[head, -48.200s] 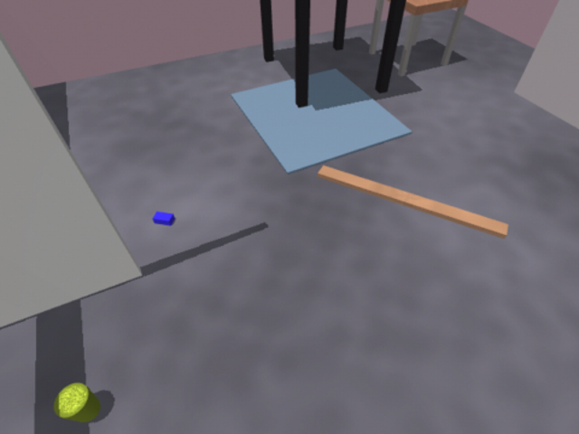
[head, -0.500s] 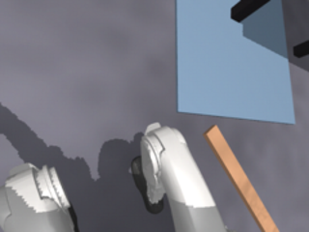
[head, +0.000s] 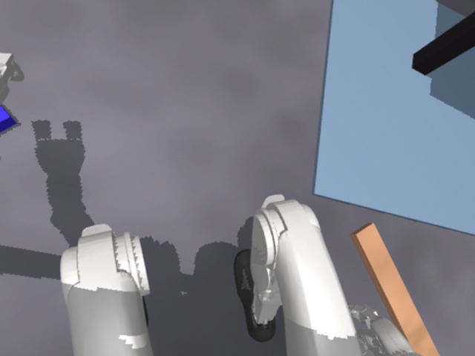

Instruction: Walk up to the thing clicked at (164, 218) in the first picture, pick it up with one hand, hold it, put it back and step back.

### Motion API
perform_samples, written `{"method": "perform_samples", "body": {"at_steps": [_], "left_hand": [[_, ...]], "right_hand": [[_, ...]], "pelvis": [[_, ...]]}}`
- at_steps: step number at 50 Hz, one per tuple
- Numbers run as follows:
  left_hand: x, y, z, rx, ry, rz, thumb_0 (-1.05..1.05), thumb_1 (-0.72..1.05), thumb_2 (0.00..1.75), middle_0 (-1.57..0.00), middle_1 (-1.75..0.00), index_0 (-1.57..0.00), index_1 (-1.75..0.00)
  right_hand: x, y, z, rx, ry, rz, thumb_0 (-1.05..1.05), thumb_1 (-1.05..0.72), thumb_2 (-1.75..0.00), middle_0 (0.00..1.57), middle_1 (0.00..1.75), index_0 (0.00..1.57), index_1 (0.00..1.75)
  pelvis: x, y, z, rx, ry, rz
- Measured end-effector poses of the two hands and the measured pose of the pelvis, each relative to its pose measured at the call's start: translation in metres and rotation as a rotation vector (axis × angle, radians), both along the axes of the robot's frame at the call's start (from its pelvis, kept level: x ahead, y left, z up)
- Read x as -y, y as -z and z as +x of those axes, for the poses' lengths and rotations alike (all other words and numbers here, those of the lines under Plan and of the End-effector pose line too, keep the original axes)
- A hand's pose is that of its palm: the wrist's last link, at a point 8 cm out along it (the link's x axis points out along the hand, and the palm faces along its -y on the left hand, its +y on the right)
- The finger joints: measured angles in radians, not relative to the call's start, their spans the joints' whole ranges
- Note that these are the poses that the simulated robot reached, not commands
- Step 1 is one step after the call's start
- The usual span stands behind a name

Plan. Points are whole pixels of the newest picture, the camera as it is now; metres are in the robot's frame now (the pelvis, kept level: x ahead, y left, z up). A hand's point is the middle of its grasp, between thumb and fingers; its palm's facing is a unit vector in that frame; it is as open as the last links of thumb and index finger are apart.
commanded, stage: withdraw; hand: left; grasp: from above
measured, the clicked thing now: out of the picture +0.58 +0.40 -0.31
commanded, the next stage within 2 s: home in 0.04 s
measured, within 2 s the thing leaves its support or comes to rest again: neither
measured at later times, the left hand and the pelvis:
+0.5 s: hand out of the picture +0.46 +0.33 -0.09, palm faces -0.34 -0.32 -0.88, open 12.2 cm; pelvis +0.01 +0.00 +0.04, yaw +2 degrees
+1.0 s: hand out of the picture +0.30 +0.25 +0.13, palm faces +0.01 -0.89 -0.46, open 7.5 cm; pelvis +0.03 -0.01 +0.22, yaw +8 degrees
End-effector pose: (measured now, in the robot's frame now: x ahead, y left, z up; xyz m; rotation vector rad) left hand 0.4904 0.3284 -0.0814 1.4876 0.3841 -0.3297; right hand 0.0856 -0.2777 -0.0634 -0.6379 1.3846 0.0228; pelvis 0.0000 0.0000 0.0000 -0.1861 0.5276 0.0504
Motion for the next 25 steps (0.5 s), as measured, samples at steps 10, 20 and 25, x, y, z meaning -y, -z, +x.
{"method": "perform_samples", "body": {"at_steps": [10, 20, 25], "left_hand": [[0.008, 0.026, 0.018, 0.043, -0.144, 0.068, 0.0, -0.37, 0.92, -0.15, -0.91, -0.16, -0.89], [-0.005, -0.004, 0.0, 0.018, -0.252, -0.019, 0.0, -0.21, 0.8, -0.21, -0.62, -0.2, -0.63], [-0.009, -0.049, -0.032, 0.042, -0.323, -0.147, 0.0, 0.04, 0.75, -0.2, -0.47, -0.19, -0.48]], "right_hand": [[-0.016, 0.015, -0.03, -0.055, 0.107, 0.057, 0.0, -0.88, -0.89, 0.2, 0.3, 0.2, 0.3], [-0.019, 0.006, -0.046, -0.105, 0.2, 0.105, 0.0, -0.89, -0.89, 0.21, 0.3, 0.2, 0.3], [-0.01, -0.012, -0.022, -0.062, 0.207, 0.105, 0.0, -0.9, -0.89, 0.21, 0.3, 0.2, 0.3]], "pelvis": [[-0.001, 0.006, 0.005, -0.042, 0.009, -0.001], [0.002, -0.013, 0.011, -0.078, 0.0, 0.012], [0.003, -0.04, 0.014, -0.1, -0.015, 0.027]]}}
